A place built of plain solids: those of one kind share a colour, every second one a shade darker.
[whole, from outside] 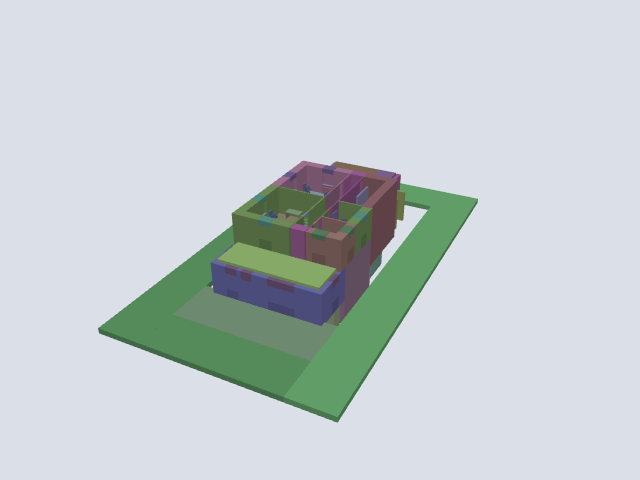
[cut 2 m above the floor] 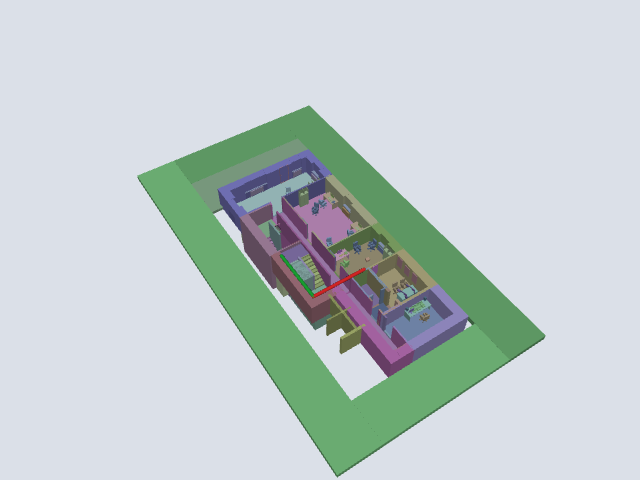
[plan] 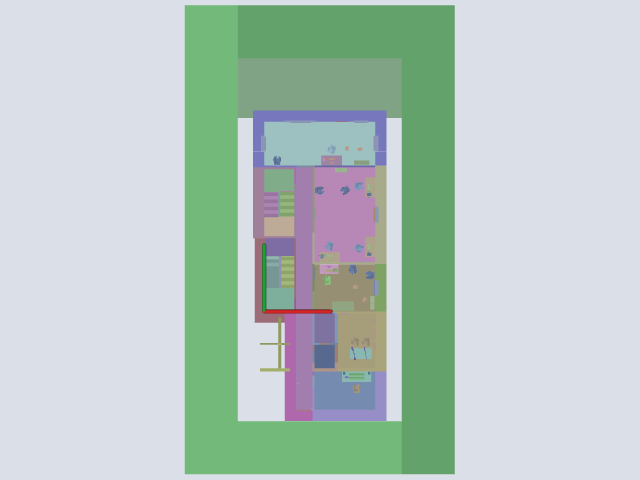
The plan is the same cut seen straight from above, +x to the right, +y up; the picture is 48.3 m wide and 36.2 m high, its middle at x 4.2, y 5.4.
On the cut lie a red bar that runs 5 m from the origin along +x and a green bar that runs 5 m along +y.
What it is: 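A small local radio station; a reception, a studio behind a window from its control room, a newsroom, offices and a record library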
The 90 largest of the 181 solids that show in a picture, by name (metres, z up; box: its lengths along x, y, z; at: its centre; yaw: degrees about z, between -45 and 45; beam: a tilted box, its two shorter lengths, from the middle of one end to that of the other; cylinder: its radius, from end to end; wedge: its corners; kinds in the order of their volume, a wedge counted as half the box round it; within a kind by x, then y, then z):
{
 "ground_garden_1": {"box": [4.0, 35.37, 0.5], "at": [-4.0, 5.42, -0.27]},
 "ground_garden_2": {"box": [12.36, 4.0, 0.5], "at": [4.18, -10.26, -0.27]},
 "ground_garden_3": {"box": [12.36, 4.0, 0.5], "at": [4.18, 21.11, -0.27]},
 "ground_garden_4": {"box": [4.0, 35.37, 0.5], "at": [12.36, 5.42, -0.27]},
 "wall_Smhall_1": {"box": [0.85, 6.53, 6.07], "at": [-0.3, 2.41, 2.79]},
 "wall_Smhall_2": {"box": [3.12, 0.85, 6.07], "at": [0.83, -0.42, 2.79]},
 "wall_Smhall_3": {"box": [0.14, 4.63, 6.07], "at": [2.32, 3.36, 2.79]},
 "wall_office_1": {"box": [0.85, 1.09, 2.9], "at": [-0.42, 6.08, 4.37]},
 "wall_office_2": {"box": [0.85, 1.09, 2.9], "at": [-0.42, 8.37, 4.37]},
 "wall_office_3": {"box": [1.83, 0.85, 2.9], "at": [4.55, 11.3, 4.37]},
 "wall_office_4": {"box": [5.57, 0.14, 3.17], "at": [6.42, -0.07, 1.34]},
 "wall_office_5": {"box": [5.57, 0.14, 3.17], "at": [6.42, 3.65, 1.34]},
 "wall_office_6": {"box": [5.57, 0.14, 2.9], "at": [6.42, 5.44, 4.37]},
 "wall_office_7": {"box": [2.54, 0.85, 2.9], "at": [7.94, 11.3, 4.37]},
 "wall_office_8": {"box": [0.85, 1.33, 3.17], "at": [8.79, 0.53, 1.34]},
 "wall_office_9": {"box": [0.85, 1.33, 3.17], "at": [8.79, 3.06, 1.34]},
 "wall_office_10": {"box": [0.85, 2.23, 2.9], "at": [8.79, 6.48, 4.37]},
 "wall_office_11": {"box": [0.85, 2.94, 2.9], "at": [8.79, 10.26, 4.37]},
 "flightbSm_1": {"box": [0.99, 1.11, 5.68], "at": [0.6, 2.33, -0.33]},
 "flightbSm_2": {"box": [0.99, 1.37, 5.51], "at": [0.6, 2.46, -0.42]},
 "flightbSm_3": {"box": [0.99, 1.64, 5.34], "at": [0.6, 2.6, -0.5]},
 "flightbSm_4": {"box": [0.99, 1.9, 5.18], "at": [0.6, 2.73, -0.58]},
 "flightbSm_5": {"box": [0.99, 2.17, 5.01], "at": [0.6, 2.86, -0.67]},
 "wall_corr_1": {"box": [0.85, 8.26, 3.17], "at": [1.97, -4.13, 1.34]},
 "wall_corr_2": {"box": [0.98, 0.85, 3.17], "at": [2.03, -7.83, 1.34]},
 "wall_corr_3": {"box": [0.14, 5.89, 2.9], "at": [2.32, 4.0, 4.37]},
 "wall_corr_4": {"box": [0.14, 8.64, 3.17], "at": [2.32, 5.37, 1.34]},
 "wall_corr_5": {"box": [1.53, 0.85, 2.9], "at": [3.02, -0.42, 4.37]},
 "wall_corr_6": {"box": [1.53, 0.85, 2.9], "at": [3.02, 11.3, 4.37]},
 "wall_corr_7": {"box": [0.14, 4.15, 3.17], "at": [3.71, 8.95, 1.34]},
 "wall_reception_1": {"box": [0.85, 1.19, 3.17], "at": [-0.42, 11.47, 1.34]},
 "wall_reception_2": {"box": [0.85, 1.9, 3.17], "at": [-0.42, 14.21, 1.34]},
 "wall_reception_3": {"box": [2.38, 0.85, 3.17], "at": [0.34, 14.73, 1.34]},
 "wall_reception_4": {"box": [2.4, 0.85, 1.05], "at": [2.73, 14.73, 0.27]},
 "wall_reception_5": {"box": [2.4, 0.75, 1.5], "at": [2.73, 14.79, 1.55]},
 "wall_reception_6": {"box": [1.43, 0.85, 3.17], "at": [4.64, 14.73, 1.34]},
 "wall_reception_7": {"box": [5.62, 0.14, 3.17], "at": [6.4, 10.95, 1.34]},
 "wall_reception_8": {"box": [1.35, 0.85, 3.17], "at": [8.54, 14.73, 1.34]},
 "wall_reception_9": {"box": [0.85, 1.19, 3.17], "at": [8.79, 11.47, 1.34]},
 "wall_reception_10": {"box": [0.85, 1.9, 3.17], "at": [8.79, 14.21, 1.34]},
 "wall_Schall_1": {"box": [0.85, 5.35, 5.7], "at": [-0.42, 8.21, 0.08]},
 "wall_Schall_2": {"box": [3.24, 0.14, 5.7], "at": [0.77, 5.61, 0.08]},
 "wall_Schall_3": {"box": [3.24, 0.14, 5.7], "at": [0.77, 10.81, 0.08]},
 "wall_Schall_4": {"box": [0.14, 4.16, 5.7], "at": [2.32, 7.61, 0.08]},
 "wall_control_1": {"box": [5.57, 0.85, 3.17], "at": [6.42, -7.83, 1.34]},
 "wall_control_2": {"box": [5.57, 0.25, 3.17], "at": [6.42, -4.39, 1.34]},
 "wall_control_3": {"box": [0.85, 3.99, 3.17], "at": [8.79, -6.26, 1.34]},
 "wall_green_1": {"box": [1.83, 0.85, 2.9], "at": [4.55, -0.42, 4.37]},
 "wall_green_2": {"box": [2.54, 0.85, 2.9], "at": [7.94, -0.42, 4.37]},
 "wall_green_3": {"box": [0.85, 2.94, 2.9], "at": [8.79, 0.62, 4.37]},
 "wall_green_4": {"box": [0.85, 2.23, 2.9], "at": [8.79, 4.4, 4.37]},
 "wall_newsroom_1": {"box": [0.14, 4.15, 3.17], "at": [3.71, 8.95, 1.34]},
 "wall_newsroom_2": {"box": [5.57, 0.14, 3.17], "at": [6.42, 3.65, 1.34]},
 "wall_newsroom_3": {"box": [0.85, 3.12, 3.17], "at": [8.79, 5.14, 1.34]},
 "wall_newsroom_4": {"box": [0.85, 3.12, 3.17], "at": [8.79, 9.46, 1.34]},
 "flightaSm_1": {"box": [0.99, 2.17, 3.51], "at": [1.76, 3.1, -1.42]},
 "flightaSm_2": {"box": [0.99, 1.64, 3.84], "at": [1.76, 3.37, -1.25]},
 "flightaSm_3": {"box": [0.99, 1.11, 4.17], "at": [1.76, 3.63, -1.09]},
 "flightaSm_4": {"box": [0.99, 0.58, 4.51], "at": [1.76, 3.9, -0.92]},
 "wall_studio_1": {"box": [0.25, 2.94, 3.17], "at": [5.43, -1.47, 1.34]},
 "wall_studio_2": {"box": [3.9, 0.25, 3.17], "at": [7.26, -4.39, 1.34]},
 "wall_studio_3": {"box": [3.9, 0.14, 3.17], "at": [7.26, -0.07, 1.34]},
 "wall_studio_4": {"box": [0.85, 4.52, 3.17], "at": [8.79, -2.26, 1.34]},
 "flightbSc_1": {"box": [1.07, 1.9, 2.0], "at": [0.53, 8.07, -2.17]},
 "flightbSc_2": {"box": [1.07, 1.64, 2.17], "at": [0.53, 8.2, -2.09]},
 "flightbSc_3": {"box": [1.07, 1.37, 2.34], "at": [0.53, 8.34, -2.0]},
 "flightbSc_4": {"box": [1.07, 1.11, 2.5], "at": [0.53, 8.47, -1.92]},
 "flightbSc_5": {"box": [1.07, 0.84, 2.67], "at": [0.53, 8.6, -1.84]},
 "flightbSc_6": {"box": [1.07, 0.58, 2.84], "at": [0.53, 8.73, -1.75]},
 "pocket_1": {"box": [2.84, 1.16, 2.67], "at": [0.97, 4.96, -1.59]},
 "pocket_2": {"box": [2.84, 1.16, 2.67], "at": [0.97, 11.46, -1.59]},
 "ground_street_1": {"box": [12.36, 4.5, 0.3], "at": [4.18, 16.86, -0.17]},
 "floor_halfSm_1": {"box": [2.13, 1.36, 4.84], "at": [1.19, 4.86, -0.75]},
 "floor_footSm_1": {"box": [2.13, 1.79, 3.17], "at": [1.19, 0.9, -1.59]},
 "floor_office_1": {"box": [4.58, 3.58, 0.25], "at": [6.07, 1.79, -0.13]},
 "floor_office_2": {"box": [4.58, 5.37, 0.25], "at": [6.07, 8.2, 3.05]},
 "roof_reception_1": {"box": [9.26, 3.88, 0.25], "at": [4.18, 12.82, 3.05]},
 "floor_newsroom_1": {"box": [4.58, 7.16, 0.25], "at": [6.07, 7.3, -0.13]},
 "floor_reception_1": {"box": [8.36, 3.29, 0.25], "at": [4.18, 12.66, -0.13]},
 "wall_store_1": {"box": [0.85, 1.24, 2.9], "at": [-0.42, 11.11, 4.37]},
 "wall_store_2": {"box": [1.38, 0.85, 2.9], "at": [-0.16, 11.3, 4.37]},
 "floor_halfSc_1": {"box": [2.25, 1.48, 1.84], "at": [1.12, 6.42, -2.25]},
 "floor_corr_1": {"box": [1.25, 7.27, 0.25], "at": [3.02, -3.77, -0.13]},
 "floor_corr_2": {"box": [1.25, 10.88, 0.25], "at": [3.02, 5.44, -0.13]},
 "roof_control_1": {"box": [5.17, 3.59, 0.25], "at": [6.22, -6.07, 3.05]},
 "roof_corr_1": {"box": [1.84, 7.86, 0.25], "at": [2.86, -3.93, 3.05]},
 "floor_control_1": {"box": [4.58, 2.89, 0.25], "at": [6.07, -5.96, 0.02]},
 "floor_studio_1": {"box": [2.8, 4.13, 0.25], "at": [6.96, -2.21, -0.13]},
 "wall_spineSm_1": {"box": [0.19, 2.39, 5.92], "at": [1.19, 2.98, 2.86]},
 "wall_booth_1": {"box": [0.25, 2.51, 3.17], "at": [5.43, -1.25, 1.34]}
}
